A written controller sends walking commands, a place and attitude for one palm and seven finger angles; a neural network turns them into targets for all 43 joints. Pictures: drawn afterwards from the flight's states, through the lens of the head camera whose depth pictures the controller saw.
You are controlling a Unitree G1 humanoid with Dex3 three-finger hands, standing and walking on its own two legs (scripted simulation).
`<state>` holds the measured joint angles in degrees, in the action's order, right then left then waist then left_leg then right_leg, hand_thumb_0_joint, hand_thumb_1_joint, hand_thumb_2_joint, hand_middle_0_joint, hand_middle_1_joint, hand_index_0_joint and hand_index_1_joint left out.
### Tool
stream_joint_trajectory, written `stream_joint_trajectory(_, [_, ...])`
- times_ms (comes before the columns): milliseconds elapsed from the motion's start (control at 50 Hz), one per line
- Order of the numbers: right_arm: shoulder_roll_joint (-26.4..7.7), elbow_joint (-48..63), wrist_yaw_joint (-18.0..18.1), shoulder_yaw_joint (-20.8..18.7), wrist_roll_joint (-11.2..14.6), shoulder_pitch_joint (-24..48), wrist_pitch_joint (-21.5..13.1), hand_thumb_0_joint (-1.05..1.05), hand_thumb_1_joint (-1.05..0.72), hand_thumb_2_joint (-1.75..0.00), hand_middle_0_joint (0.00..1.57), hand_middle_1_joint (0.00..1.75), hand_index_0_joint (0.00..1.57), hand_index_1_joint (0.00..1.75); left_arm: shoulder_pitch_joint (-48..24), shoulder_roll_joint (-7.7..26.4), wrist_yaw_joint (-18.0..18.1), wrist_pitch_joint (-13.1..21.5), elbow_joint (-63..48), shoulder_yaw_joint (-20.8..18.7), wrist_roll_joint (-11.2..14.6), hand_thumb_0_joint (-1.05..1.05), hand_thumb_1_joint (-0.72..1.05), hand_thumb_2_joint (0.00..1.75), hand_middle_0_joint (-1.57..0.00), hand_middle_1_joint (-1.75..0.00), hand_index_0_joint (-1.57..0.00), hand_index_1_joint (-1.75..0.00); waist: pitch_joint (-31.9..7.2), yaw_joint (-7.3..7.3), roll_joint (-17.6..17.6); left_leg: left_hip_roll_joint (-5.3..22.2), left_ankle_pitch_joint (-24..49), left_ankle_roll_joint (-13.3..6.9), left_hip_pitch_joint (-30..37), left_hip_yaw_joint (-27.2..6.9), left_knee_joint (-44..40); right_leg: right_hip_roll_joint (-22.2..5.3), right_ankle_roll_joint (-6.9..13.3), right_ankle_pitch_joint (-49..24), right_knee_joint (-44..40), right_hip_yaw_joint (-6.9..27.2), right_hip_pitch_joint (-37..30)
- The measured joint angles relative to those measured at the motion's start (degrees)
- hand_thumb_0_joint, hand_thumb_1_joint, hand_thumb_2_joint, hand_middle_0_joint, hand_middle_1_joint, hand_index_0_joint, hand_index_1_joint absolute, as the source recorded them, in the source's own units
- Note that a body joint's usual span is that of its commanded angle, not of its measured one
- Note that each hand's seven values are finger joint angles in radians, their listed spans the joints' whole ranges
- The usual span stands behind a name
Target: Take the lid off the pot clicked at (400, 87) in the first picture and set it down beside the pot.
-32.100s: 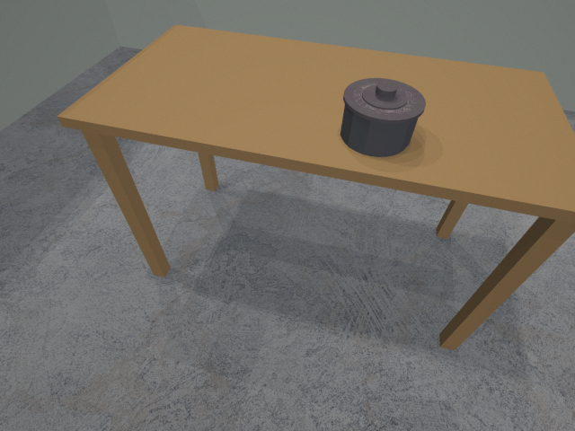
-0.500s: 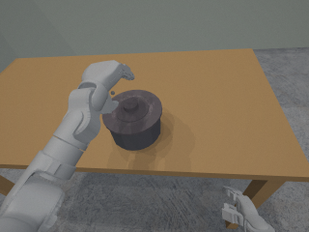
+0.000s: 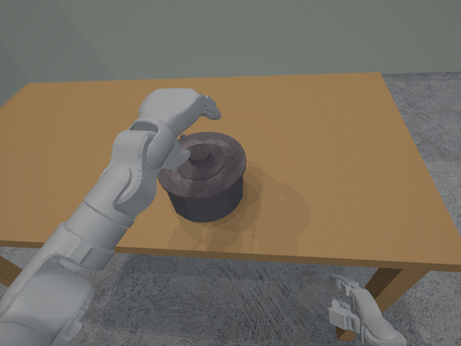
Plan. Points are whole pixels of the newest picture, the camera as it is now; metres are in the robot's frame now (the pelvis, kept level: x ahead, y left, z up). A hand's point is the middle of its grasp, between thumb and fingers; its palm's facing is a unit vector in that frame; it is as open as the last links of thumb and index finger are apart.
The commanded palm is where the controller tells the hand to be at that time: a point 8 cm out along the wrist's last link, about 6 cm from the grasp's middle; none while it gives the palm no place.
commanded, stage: lower the open fingers around the knob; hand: left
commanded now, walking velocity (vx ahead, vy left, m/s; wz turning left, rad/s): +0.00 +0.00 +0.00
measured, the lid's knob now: (199, 154) +0.43 +0.09 +0.11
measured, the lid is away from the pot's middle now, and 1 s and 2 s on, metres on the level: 0.01 0.01 0.01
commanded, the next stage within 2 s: close the fingers and squeeze the knob in 0.90 s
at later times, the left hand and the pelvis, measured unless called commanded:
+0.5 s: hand (190, 165) +0.38 +0.10 +0.13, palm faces -0.20 -0.10 -0.97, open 10.4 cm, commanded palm +0.37 +0.11 +0.20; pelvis +0.00 +0.00 +0.00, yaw +0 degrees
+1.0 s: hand (192, 159) +0.40 +0.10 +0.13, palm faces -0.20 -0.12 -0.97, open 10.2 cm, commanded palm +0.37 +0.11 +0.19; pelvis +0.01 +0.00 +0.00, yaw +0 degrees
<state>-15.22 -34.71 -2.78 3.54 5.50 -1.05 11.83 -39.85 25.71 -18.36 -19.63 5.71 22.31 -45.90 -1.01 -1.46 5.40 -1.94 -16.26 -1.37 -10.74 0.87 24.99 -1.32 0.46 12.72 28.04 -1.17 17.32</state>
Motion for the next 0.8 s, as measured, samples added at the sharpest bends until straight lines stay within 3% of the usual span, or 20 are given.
stream_joint_trajectory(100, [-0.1, 1.3, -1.3, 0.0, 0.7, -1.1, 1.0, 0.01, -0.91, -0.90, 0.20, 0.30, 0.20, 0.30, 1.6, -2.0, 0.5, -1.4, 4.2, -4.8, 0.6, 0.00, -0.34, 1.52, -0.85, -0.09, -0.85, -0.08, -1.6, 0.18, 0.4, 0.1, 0.0, 0.1, -0.6, 0.2, -0.1, 0.1, -0.1, -0.1, -0.2, 0.2, 0.7])
stream_joint_trajectory(180, [-0.4, 2.0, -1.9, -0.8, 0.6, -1.3, 1.9, 0.01, -0.91, -0.90, 0.20, 0.30, 0.20, 0.30, 5.8, -2.9, -1.0, -2.4, -0.1, -1.0, 0.9, 0.00, -0.34, 1.52, -0.85, -0.09, -0.84, -0.08, -0.7, 0.21, 0.3, 0.1, -0.3, -0.1, -0.6, -0.1, 0.6, 0.1, -0.1, 0.1, 0.1, -0.2, 0.3])
stream_joint_trajectory(240, [-0.4, 1.1, -0.9, -0.8, 0.1, -0.5, 1.1, 0.01, -0.91, -0.90, 0.20, 0.30, 0.20, 0.30, 5.7, -1.0, -0.7, -1.5, -2.8, 1.6, -0.1, 0.00, -0.34, 1.52, -0.83, -0.08, -0.85, -0.08, 0.6, 0.17, 0.1, 0.1, -0.4, -0.1, -0.1, -0.3, 0.8, 0.0, 0.0, 0.1, 0.2, -0.3, -0.3])
stream_joint_trajectory(300, [-0.4, -0.2, 0.0, -0.6, 0.1, -0.6, 0.1, 0.01, -0.91, -0.90, 0.20, 0.30, 0.20, 0.30, 2.2, -0.2, 0.8, -0.6, 1.2, 1.2, -0.3, 0.00, -0.34, 1.52, -0.83, -0.08, -0.85, -0.08, 0.1, -0.18, -0.1, 0.0, -0.2, 0.0, -0.1, -0.4, 0.6, 0.0, 0.0, 0.1, 0.1, -0.4, -0.3])
stream_joint_trajectory(380, [-0.3, 0.0, -1.0, -0.4, 0.8, -1.3, 0.7, 0.01, -0.91, -0.90, 0.20, 0.30, 0.20, 0.30, 1.6, -3.1, 1.6, -1.9, 7.1, -2.5, 0.2, 0.00, -0.34, 1.52, -0.83, -0.08, -0.85, -0.08, -1.4, 0.07, 0.0, 0.1, -0.1, 0.1, -0.9, -0.3, 0.5, 0.0, 0.0, 0.0, 0.0, -0.3, 0.6])
stream_joint_trajectory(500, [0.0, 0.5, -0.9, -0.7, 0.3, -1.1, 1.3, 0.01, -0.91, -0.90, 0.20, 0.30, 0.20, 0.30, 4.9, -4.2, 0.7, -1.9, 4.0, 1.5, -0.8, 0.00, -0.34, 1.52, -0.84, -0.08, -0.81, -0.07, 0.0, 0.84, 0.0, 0.2, -0.5, 0.0, -0.7, -0.3, 1.0, 0.1, 0.0, 0.2, 0.2, -0.4, 0.2])
stream_joint_trajectory(560, [0.1, -0.4, 0.4, -0.3, 0.1, -0.9, 0.3, 0.01, -0.91, -0.90, 0.20, 0.30, 0.20, 0.30, 2.5, -2.4, 1.7, -0.3, 6.6, 1.1, -1.2, 0.00, -0.34, 1.52, -0.84, -0.08, -0.82, -0.07, 0.3, 1.02, -0.2, 0.3, -0.4, 0.1, -0.4, -0.1, 0.7, 0.2, 0.1, 0.1, 0.1, -0.2, 0.1])
stream_joint_trajectory(660, [-0.2, -0.2, -0.2, -0.5, 0.7, -2.5, 0.3, 0.01, -0.91, -0.90, 0.20, 0.30, 0.20, 0.30, 1.3, -4.1, 2.6, -1.9, 13.5, -2.4, -0.4, 0.00, -0.34, 1.52, -0.84, -0.08, -0.83, -0.07, -1.1, 1.29, -0.2, 0.4, -0.3, 0.2, -1.4, -0.1, 0.4, 0.3, 0.1, 0.0, -0.2, -0.1, 1.1])
stream_joint_trajectory(720, [-0.6, 0.3, -0.8, -1.2, 0.5, -3.2, 0.9, 0.01, -0.91, -0.90, 0.20, 0.30, 0.20, 0.30, 3.8, -4.2, 2.5, -2.5, 9.7, -1.3, -1.5, 0.00, -0.34, 1.52, -0.81, -0.07, -0.83, -0.08, -1.0, 1.34, 0.1, 0.4, -0.6, 0.0, -1.4, -0.3, 0.7, 0.3, 0.0, 0.2, -0.3, -0.4, 0.9])
stream_joint_trajectory(800, [-0.9, -0.9, 0.0, -1.4, 0.5, -3.0, 0.5, 0.01, -0.91, -0.90, 0.20, 0.30, 0.20, 0.30, 2.3, -4.1, 1.5, -1.1, 9.2, 0.8, -1.1, 0.00, -0.34, 1.52, -0.81, -0.07, -0.84, -0.08, -0.7, 1.02, -0.1, 0.2, -0.9, -0.1, -1.1, -0.7, 1.1, 0.2, -0.1, 0.5, -0.2, -0.7, 0.3])
